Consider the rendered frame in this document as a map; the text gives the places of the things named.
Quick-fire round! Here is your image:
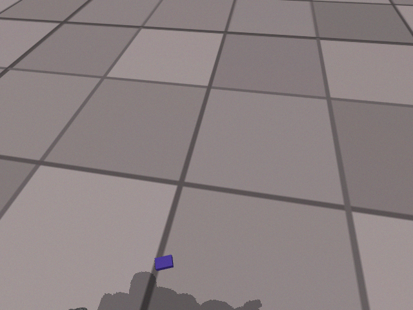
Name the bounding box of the small box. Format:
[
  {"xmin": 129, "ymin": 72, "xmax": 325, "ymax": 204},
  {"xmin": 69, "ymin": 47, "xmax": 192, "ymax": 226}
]
[{"xmin": 155, "ymin": 255, "xmax": 174, "ymax": 271}]

